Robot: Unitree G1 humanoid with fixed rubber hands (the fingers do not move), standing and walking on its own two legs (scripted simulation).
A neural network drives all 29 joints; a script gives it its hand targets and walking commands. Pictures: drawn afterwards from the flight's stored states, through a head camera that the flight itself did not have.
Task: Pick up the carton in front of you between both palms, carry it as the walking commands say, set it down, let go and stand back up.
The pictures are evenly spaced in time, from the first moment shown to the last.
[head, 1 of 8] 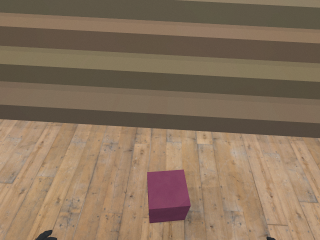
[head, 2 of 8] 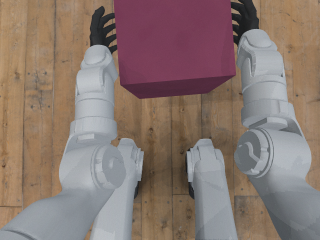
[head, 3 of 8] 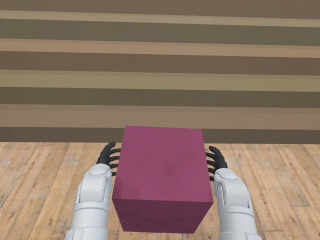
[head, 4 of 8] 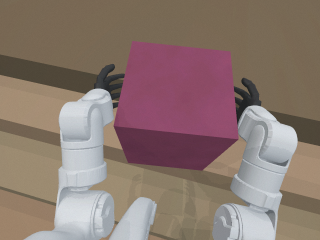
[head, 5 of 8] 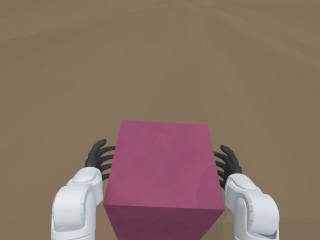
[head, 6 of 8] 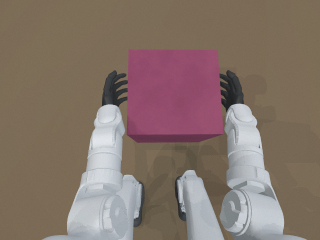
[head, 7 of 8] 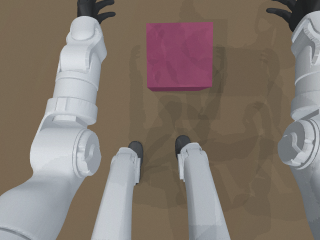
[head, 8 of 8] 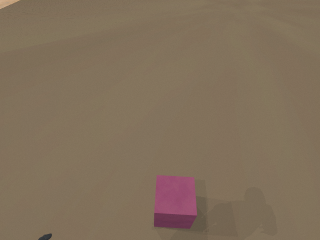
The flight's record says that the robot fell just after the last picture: no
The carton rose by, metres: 1.84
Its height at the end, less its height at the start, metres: +1.07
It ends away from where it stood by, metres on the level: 3.86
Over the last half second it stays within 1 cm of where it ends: yes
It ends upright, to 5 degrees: yes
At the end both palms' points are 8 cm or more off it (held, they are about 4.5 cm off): yes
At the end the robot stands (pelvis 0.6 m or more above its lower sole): yes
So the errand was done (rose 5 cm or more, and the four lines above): yes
